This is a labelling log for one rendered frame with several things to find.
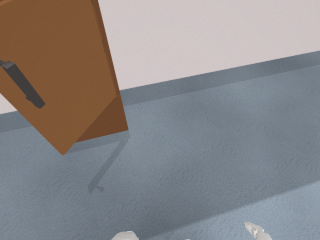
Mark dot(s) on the handle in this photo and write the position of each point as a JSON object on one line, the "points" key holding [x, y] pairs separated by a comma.
{"points": [[17, 76]]}

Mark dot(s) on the cupboard door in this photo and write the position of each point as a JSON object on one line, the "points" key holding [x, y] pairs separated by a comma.
{"points": [[57, 46]]}

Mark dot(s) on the robot right hand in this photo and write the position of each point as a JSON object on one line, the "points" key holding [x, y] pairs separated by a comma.
{"points": [[256, 231]]}

